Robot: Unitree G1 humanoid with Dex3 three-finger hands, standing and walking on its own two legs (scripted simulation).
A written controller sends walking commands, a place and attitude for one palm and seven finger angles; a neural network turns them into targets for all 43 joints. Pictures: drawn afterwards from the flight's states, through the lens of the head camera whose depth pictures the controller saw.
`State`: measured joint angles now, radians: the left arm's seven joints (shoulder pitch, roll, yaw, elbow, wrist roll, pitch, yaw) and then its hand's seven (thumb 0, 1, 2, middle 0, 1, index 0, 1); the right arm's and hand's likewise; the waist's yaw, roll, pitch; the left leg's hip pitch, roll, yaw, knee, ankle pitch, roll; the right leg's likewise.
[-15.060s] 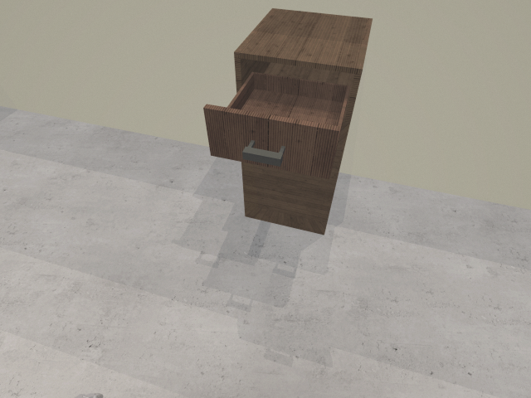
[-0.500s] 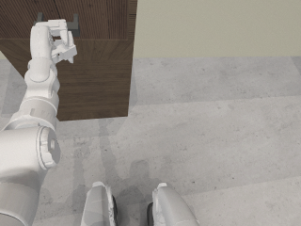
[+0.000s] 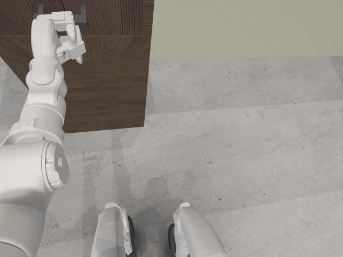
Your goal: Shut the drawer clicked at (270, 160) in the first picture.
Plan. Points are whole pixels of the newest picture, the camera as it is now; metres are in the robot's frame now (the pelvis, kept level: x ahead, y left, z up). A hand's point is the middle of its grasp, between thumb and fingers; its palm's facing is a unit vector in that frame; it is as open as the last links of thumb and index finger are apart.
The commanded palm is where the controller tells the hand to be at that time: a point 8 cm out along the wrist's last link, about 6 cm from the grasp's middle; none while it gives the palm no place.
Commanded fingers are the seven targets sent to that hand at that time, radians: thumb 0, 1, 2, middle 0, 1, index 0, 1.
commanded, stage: pull the fist back off the drawer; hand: left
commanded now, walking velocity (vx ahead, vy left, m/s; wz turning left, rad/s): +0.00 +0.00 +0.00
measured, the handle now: (62, 16) +0.64 +0.18 +0.08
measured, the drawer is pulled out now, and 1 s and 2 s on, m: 0.00 0.00 0.00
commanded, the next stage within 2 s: draw the hand back to the body in 0.26 s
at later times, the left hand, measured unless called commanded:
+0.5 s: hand (74, 49) +0.53 +0.15 +0.09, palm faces +0.06 -1.00 -0.04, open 3.3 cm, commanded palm +0.47 +0.19 +0.11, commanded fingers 0.00 0.90 0.90 -1.40 -1.60 -1.40 -1.60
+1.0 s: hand (19, 97) +0.37 +0.18 +0.18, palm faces +0.14 -0.97 -0.20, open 3.3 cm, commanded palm +0.33 +0.23 +0.21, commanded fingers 0.00 0.90 0.90 -1.40 -1.60 -1.40 -1.60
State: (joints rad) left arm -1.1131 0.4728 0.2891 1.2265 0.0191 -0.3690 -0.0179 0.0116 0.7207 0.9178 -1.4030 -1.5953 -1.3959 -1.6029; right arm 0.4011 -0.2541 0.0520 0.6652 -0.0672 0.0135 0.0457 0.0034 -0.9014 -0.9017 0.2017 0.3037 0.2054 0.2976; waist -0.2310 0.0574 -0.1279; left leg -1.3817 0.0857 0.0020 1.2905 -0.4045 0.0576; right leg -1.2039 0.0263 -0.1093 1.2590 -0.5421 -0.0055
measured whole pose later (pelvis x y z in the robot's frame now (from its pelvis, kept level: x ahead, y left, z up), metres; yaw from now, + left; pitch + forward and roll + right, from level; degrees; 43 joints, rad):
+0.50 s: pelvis +0.06 -0.01 +0.04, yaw +0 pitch +24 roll -3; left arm -0.66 0.31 0.29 0.84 -0.09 -0.42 -0.07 0.02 0.90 0.90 -1.40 -1.60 -1.39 -1.60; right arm 0.34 -0.25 -0.01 0.60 -0.01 0.11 0.06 0.00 -0.90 -0.90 0.20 0.30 0.20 0.30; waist -0.13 0.05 -0.15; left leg -1.11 0.09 0.05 1.15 -0.46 0.03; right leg -0.95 0.03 -0.06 1.12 -0.58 -0.02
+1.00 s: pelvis +0.07 -0.02 +0.11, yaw +3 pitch +6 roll -1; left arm 0.00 0.29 0.10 0.17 -0.12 -0.13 -0.02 0.02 0.90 0.90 -1.40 -1.60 -1.40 -1.60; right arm 0.18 -0.24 0.03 0.52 0.05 0.07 -0.06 0.01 -0.90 -0.90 0.20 0.30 0.20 0.30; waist 0.00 0.04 -0.08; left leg -0.51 0.04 0.07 0.73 -0.32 0.02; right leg -0.37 0.01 -0.05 0.70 -0.44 -0.02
